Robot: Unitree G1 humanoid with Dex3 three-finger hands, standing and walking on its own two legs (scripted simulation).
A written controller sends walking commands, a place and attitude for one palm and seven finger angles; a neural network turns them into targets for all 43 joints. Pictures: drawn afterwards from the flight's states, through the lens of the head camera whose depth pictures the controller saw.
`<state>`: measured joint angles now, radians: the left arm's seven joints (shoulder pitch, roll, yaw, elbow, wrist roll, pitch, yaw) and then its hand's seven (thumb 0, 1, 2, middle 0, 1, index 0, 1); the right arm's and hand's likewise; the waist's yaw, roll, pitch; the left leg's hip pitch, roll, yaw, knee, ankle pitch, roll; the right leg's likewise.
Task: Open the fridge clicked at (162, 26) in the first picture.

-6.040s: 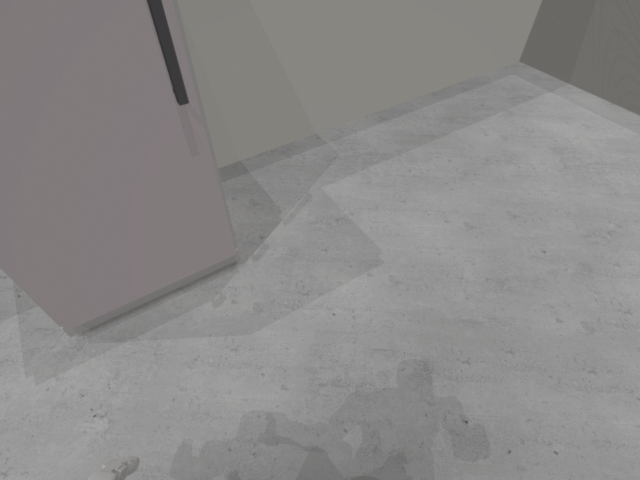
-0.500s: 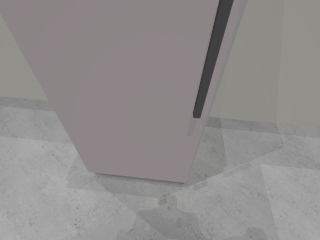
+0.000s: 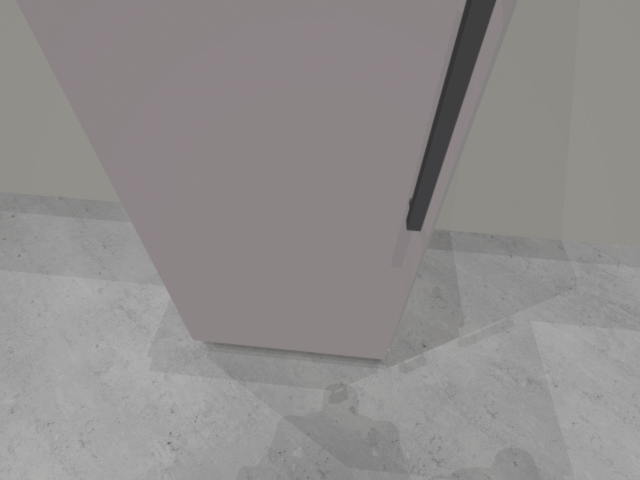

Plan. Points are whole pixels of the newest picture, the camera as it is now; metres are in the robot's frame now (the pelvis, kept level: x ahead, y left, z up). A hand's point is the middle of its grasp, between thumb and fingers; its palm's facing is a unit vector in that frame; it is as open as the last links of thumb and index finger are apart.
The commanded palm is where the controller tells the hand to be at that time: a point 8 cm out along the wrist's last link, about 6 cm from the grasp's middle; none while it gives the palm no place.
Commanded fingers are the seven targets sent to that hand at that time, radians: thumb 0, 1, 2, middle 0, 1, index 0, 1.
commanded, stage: look again from close up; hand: right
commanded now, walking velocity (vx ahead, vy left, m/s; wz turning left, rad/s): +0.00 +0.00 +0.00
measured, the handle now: (446, 100) +0.54 -0.13 +0.21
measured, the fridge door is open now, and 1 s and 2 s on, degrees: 0 0 0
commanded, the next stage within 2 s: shuffle to correct the standing spot in 0.72 s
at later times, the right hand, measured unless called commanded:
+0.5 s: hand out of the picture +0.00 -0.16 -0.17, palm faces +0.02 +0.98 -0.21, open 7.4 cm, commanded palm none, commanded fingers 0.00 -0.90 -0.90 0.20 0.30 0.20 0.30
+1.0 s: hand out of the picture +0.01 -0.16 -0.18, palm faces +0.04 +0.98 -0.21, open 7.4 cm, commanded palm none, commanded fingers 0.00 -0.90 -0.90 0.20 0.30 0.20 0.30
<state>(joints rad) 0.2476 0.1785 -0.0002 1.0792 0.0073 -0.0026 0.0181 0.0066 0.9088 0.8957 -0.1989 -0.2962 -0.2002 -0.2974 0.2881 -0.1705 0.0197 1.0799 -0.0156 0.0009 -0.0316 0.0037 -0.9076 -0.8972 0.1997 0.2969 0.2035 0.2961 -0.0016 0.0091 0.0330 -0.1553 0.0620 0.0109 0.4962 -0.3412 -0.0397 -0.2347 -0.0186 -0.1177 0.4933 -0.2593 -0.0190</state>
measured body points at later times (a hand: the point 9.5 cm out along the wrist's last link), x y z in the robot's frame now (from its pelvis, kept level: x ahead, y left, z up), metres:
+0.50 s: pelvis +0.00 +0.03 +0.00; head +0.01 +0.03 +0.45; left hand +0.03 +0.26 -0.16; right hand +0.00 -0.21 -0.15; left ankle -0.05 +0.14 -0.74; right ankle +0.00 -0.11 -0.74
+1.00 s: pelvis +0.01 +0.03 +0.00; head +0.02 +0.03 +0.45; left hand +0.04 +0.27 -0.16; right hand +0.01 -0.21 -0.16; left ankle -0.05 +0.14 -0.74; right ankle +0.00 -0.11 -0.74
